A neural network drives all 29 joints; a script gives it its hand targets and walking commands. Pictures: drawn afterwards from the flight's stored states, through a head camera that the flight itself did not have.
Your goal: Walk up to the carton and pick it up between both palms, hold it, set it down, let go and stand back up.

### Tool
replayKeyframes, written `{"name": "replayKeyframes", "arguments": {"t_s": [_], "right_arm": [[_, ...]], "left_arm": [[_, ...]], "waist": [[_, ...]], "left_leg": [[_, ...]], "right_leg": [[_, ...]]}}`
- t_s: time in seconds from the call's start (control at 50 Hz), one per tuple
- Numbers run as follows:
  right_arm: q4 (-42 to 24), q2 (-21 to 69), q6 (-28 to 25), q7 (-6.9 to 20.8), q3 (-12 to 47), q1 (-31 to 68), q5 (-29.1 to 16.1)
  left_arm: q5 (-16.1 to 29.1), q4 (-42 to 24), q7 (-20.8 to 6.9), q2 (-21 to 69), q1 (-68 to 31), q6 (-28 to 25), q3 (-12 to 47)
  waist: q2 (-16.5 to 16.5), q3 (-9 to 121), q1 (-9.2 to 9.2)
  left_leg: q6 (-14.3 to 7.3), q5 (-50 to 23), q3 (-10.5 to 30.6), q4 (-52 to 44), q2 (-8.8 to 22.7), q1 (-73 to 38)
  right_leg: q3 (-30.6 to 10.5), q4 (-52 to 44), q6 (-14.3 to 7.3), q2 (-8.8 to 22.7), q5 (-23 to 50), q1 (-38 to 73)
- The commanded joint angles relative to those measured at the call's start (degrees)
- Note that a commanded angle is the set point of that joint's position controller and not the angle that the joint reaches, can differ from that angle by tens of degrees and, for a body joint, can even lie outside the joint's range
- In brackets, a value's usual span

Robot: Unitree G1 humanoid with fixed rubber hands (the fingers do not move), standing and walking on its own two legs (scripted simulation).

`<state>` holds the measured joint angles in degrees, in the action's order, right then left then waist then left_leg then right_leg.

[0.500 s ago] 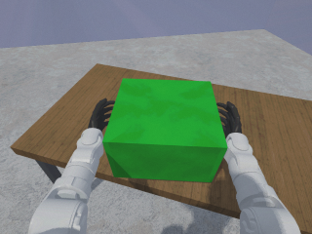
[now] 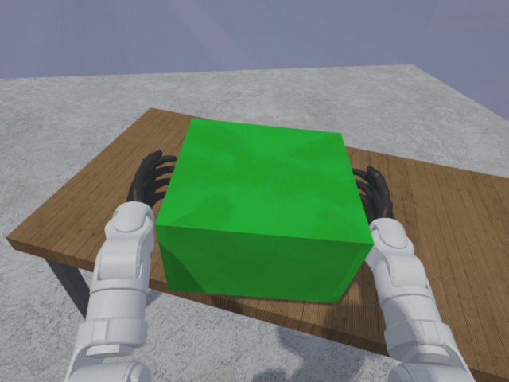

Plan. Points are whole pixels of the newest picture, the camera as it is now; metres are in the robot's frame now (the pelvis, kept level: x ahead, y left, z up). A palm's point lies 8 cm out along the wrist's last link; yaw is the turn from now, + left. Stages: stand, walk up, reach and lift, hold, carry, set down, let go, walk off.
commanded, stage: reach and lift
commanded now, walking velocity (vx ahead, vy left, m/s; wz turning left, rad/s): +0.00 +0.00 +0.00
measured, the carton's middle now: (260, 205) +0.39 -0.01 +0.09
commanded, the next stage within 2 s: hold in 0.94 s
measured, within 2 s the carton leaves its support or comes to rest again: neither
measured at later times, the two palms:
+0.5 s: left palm (143, 188) +0.36 +0.17 +0.16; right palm (380, 205) +0.35 -0.20 +0.14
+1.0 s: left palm (133, 185) +0.35 +0.18 +0.17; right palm (380, 200) +0.34 -0.19 +0.16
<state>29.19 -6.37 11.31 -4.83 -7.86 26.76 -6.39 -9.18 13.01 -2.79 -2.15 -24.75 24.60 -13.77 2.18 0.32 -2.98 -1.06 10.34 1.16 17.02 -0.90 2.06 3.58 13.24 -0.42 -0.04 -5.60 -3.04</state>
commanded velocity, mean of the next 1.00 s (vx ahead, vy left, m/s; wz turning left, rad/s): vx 0.00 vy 0.00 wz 0.00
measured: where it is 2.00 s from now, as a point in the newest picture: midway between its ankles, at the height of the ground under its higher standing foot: outside the picture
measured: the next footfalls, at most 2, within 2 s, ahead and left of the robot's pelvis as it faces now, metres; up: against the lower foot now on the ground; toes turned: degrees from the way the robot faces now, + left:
none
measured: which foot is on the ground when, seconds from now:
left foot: down 0.00-1.00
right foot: down 0.00-1.00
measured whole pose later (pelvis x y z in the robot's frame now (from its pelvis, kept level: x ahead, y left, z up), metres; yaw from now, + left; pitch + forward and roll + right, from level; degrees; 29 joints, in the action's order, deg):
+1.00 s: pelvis +0.00 +0.01 +0.00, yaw +0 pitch -6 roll -1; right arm 24.1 -7.9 18.6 -4.6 -6.8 29.7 -9.1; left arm -11.7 2.9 -3.4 -1.1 -26.3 35.7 -15.2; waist 1.9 -0.1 -4.1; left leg -1.7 11.4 0.8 18.4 -1.1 0.9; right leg 3.1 13.6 0.1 0.1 -6.2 -1.4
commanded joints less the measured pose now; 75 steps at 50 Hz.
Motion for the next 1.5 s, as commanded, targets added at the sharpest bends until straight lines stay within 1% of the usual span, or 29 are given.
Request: {"name": "replayKeyframes", "arguments": {"t_s": [0.0,0.08,0.14,0.22,0.24,0.28,0.36,0.4,0.42,0.48,0.56,0.6,0.62,0.66,0.7,0.84,0.94,0.98,1.06,1.08,1.1,1.12,1.14,1.16,1.18,1.26,1.32,1.38,1.48], "right_arm": [[-16.14,26.05,-3.95,8.91,21.81,36.15,-2.07],[-15.30,25.52,-3.66,10.14,20.19,39.18,-0.95],[-12.58,25.72,-2.97,10.55,19.12,39.57,-0.09],[-14.03,26.10,-3.02,10.36,19.61,40.69,-1.04],[-13.26,26.10,-2.67,10.16,19.81,39.92,-1.35],[-10.96,25.61,-2.06,10.10,18.50,39.82,-0.84],[-13.76,26.36,-1.75,9.82,20.21,40.24,-2.19],[-14.44,26.24,-1.47,9.49,21.01,39.08,-2.87],[-16.54,26.24,-1.69,9.29,21.83,38.50,-3.67],[-19.40,25.61,-0.98,8.53,23.35,38.03,-4.59],[-20.65,25.06,0.08,8.17,23.49,37.14,-4.86],[-22.11,25.04,0.39,8.22,24.49,36.73,-5.86],[-22.21,24.89,0.66,8.02,24.62,35.95,-6.03],[-21.29,23.41,1.50,7.80,23.87,35.40,-6.04],[-19.59,22.94,2.10,8.15,22.63,35.42,-5.58],[-22.64,22.61,2.60,8.42,23.80,36.36,-7.22],[-20.98,22.83,3.38,8.76,22.98,38.07,-6.72],[-21.20,23.27,3.37,8.91,22.81,38.72,-6.44],[-19.49,23.15,3.82,9.17,21.60,40.75,-6.18],[-18.85,23.34,4.03,9.24,21.31,41.35,-6.02],[-18.40,23.66,4.07,9.24,21.12,41.24,-6.05],[-21.34,26.63,4.02,8.64,26.56,51.29,-8.00],[-20.07,28.14,4.67,8.48,26.07,50.33,-8.17],[-19.51,28.97,4.96,8.45,25.70,51.29,-8.27],[-18.36,28.81,5.39,8.44,24.71,50.77,-8.02],[-12.84,27.85,7.11,7.97,20.91,48.26,-6.09],[-11.75,27.39,7.82,7.12,19.07,47.11,-5.47],[-13.17,27.09,7.96,6.35,18.85,46.56,-5.93],[-17.38,26.41,7.74,6.09,20.72,45.42,-7.29]], "left_arm": [[5.82,-9.56,-6.22,28.34,-31.69,-0.46,25.38],[6.03,-7.62,-6.04,28.24,-33.57,0.69,24.82],[5.16,-5.54,-6.25,28.07,-33.91,1.80,22.88],[5.37,-5.77,-6.69,27.66,-33.57,2.63,22.19],[4.86,-5.63,-6.91,27.00,-33.35,2.89,21.32],[3.49,-3.78,-7.50,26.34,-33.02,3.51,19.54],[4.00,-7.13,-7.96,26.04,-33.66,4.01,20.09],[4.10,-8.50,-7.92,25.81,-33.12,4.24,20.58],[4.86,-11.09,-7.90,25.98,-32.86,4.03,21.79],[4.78,-11.66,-7.98,25.12,-30.99,4.28,21.75],[5.52,-14.77,-7.86,25.27,-31.96,4.70,23.09],[6.04,-16.10,-7.61,25.04,-31.43,5.13,23.87],[6.02,-16.39,-7.56,25.14,-30.28,5.36,24.04],[5.49,-15.61,-7.71,24.85,-30.18,6.24,23.84],[5.13,-15.06,-7.75,24.98,-30.38,6.88,22.94],[5.11,-17.33,-7.58,24.71,-29.57,8.39,22.94],[5.41,-17.30,-7.41,24.78,-32.36,8.99,22.51],[5.65,-17.04,-7.38,25.16,-32.95,9.18,22.54],[4.88,-14.24,-7.89,24.88,-33.67,10.21,20.77],[4.55,-13.23,-8.08,24.59,-33.52,10.45,19.85],[4.63,-13.75,-8.21,24.56,-34.04,10.60,20.06],[4.73,-15.20,-7.76,22.30,-38.45,10.62,20.40],[5.52,-13.85,-7.28,23.65,-40.15,10.91,21.95],[6.21,-13.62,-7.23,24.50,-40.13,10.91,21.60],[6.48,-13.44,-7.25,24.81,-41.09,11.07,21.56],[5.26,-9.94,-8.80,24.15,-41.41,12.32,18.92],[4.45,-8.84,-10.55,23.47,-41.36,12.61,17.37],[4.46,-9.95,-11.56,23.25,-41.16,12.18,17.31],[4.26,-12.93,-11.63,23.25,-39.22,11.55,17.94]], "waist": [[-3.53,18.02,-0.48],[-2.57,18.83,-0.46],[-1.67,17.24,0.27],[-0.98,19.63,0.06],[-0.73,19.14,0.48],[-0.89,16.28,0.03],[-0.86,19.27,-0.02],[-1.40,19.63,-0.46],[-1.80,21.11,-0.81],[-1.29,20.64,-0.88],[-2.24,20.12,-1.63],[-2.09,20.73,-1.51],[-2.10,20.57,-1.51],[-3.00,19.01,-2.13],[-3.20,15.99,-2.06],[-3.14,18.64,-1.53],[-3.01,18.14,-1.15],[-3.14,18.17,-1.20],[-3.16,17.52,-0.38],[-2.50,16.36,-0.02],[-2.82,17.15,-0.27],[-1.32,20.06,5.86],[-1.26,19.45,3.19],[-1.46,20.44,3.99],[-1.26,20.40,2.95],[-1.45,18.08,0.45],[-1.90,17.35,-1.05],[-3.13,18.44,-1.89],[-4.06,19.24,-1.55]], "left_leg": [[3.54,-10.60,-1.45,-3.12,-1.23,3.07],[2.88,-6.84,-1.34,-3.90,-0.89,3.36],[1.88,-3.05,-1.88,-5.05,-0.91,4.97],[1.78,-6.96,-2.04,-4.11,-1.30,4.39],[1.70,-7.15,-2.30,-4.06,-1.45,4.43],[1.60,-5.06,-2.51,-4.78,-1.48,5.74],[1.58,-7.80,-2.74,-3.88,-1.90,5.25],[2.04,-10.88,-2.63,-3.05,-2.02,4.27],[2.35,-13.56,-2.37,-2.20,-2.09,3.35],[2.73,-16.07,-1.92,-1.34,-2.26,3.52],[3.24,-15.38,-1.65,-1.56,-2.03,3.18],[3.34,-17.73,-1.41,-0.86,-1.96,1.87],[3.58,-19.25,-1.33,-0.38,-1.90,1.63],[4.11,-18.68,-1.16,-0.64,-1.66,0.91],[4.12,-16.92,-1.20,-1.21,-1.30,1.71],[4.35,-21.58,-1.11,-0.07,-1.34,0.00],[3.99,-17.33,-1.22,-1.02,-0.99,1.08],[3.85,-16.99,-1.46,-1.11,-1.03,1.40],[3.34,-12.47,-1.89,-2.40,-0.94,2.92],[2.96,-11.57,-1.97,-2.69,-0.98,3.55],[3.01,-11.12,-2.13,-2.79,-1.02,3.41],[1.77,-11.95,-2.86,-2.07,-1.29,4.90],[1.48,-11.30,-2.89,-2.25,-1.04,4.86],[1.21,-10.52,-2.80,-2.25,-1.14,5.72],[1.05,-9.16,-2.92,-2.59,-1.13,5.44],[0.99,-5.34,-3.03,-3.69,-1.16,5.47],[1.50,-5.68,-2.88,-3.62,-1.48,5.68],[2.61,-9.53,-2.46,-2.48,-1.91,4.87],[4.06,-18.46,-1.86,-0.18,-2.09,1.68]], "right_leg": [[0.09,1.45,0.62,-2.10,6.90,9.87],[0.58,0.99,0.29,-2.17,2.53,8.08],[0.18,0.68,0.50,-1.75,0.32,8.21],[0.11,1.15,0.95,-1.89,4.98,11.05],[-0.08,1.21,1.14,-1.72,5.45,11.79],[-0.08,0.87,1.16,-1.40,3.58,11.83],[-0.49,1.47,1.38,-1.40,7.78,14.20],[-0.41,1.94,1.67,-1.61,11.00,15.23],[-0.34,2.53,1.67,-1.70,13.80,16.19],[-0.64,2.82,1.85,-1.80,16.82,17.64],[-0.37,2.78,1.32,-1.95,14.49,15.84],[-0.40,2.95,1.42,-2.12,16.16,15.80],[-0.46,3.12,1.36,-2.18,17.48,16.23],[-0.17,2.71,1.17,-2.36,15.23,14.83],[-0.02,2.04,0.62,-2.31,11.96,13.12],[0.15,2.38,0.60,-2.78,14.86,14.17],[0.13,2.09,0.21,-2.75,10.47,12.69],[-0.02,2.00,0.21,-2.46,10.55,12.59],[-0.12,1.46,0.01,-2.21,6.74,12.59],[-0.22,1.34,0.08,-2.16,6.31,12.37],[-0.28,1.48,0.12,-2.05,6.52,12.95],[-0.72,2.00,0.26,-2.00,3.48,12.58],[-1.17,1.84,0.51,-1.98,2.93,10.94],[-1.11,1.89,0.38,-1.96,1.75,11.51],[-1.46,1.61,0.45,-1.83,1.00,10.81],[-1.79,0.66,0.61,-1.13,0.08,11.15],[-1.65,0.65,0.78,-0.88,2.32,13.50],[-1.10,1.54,0.97,-1.24,6.17,15.68],[0.01,2.22,0.71,-2.56,9.69,15.92]]}}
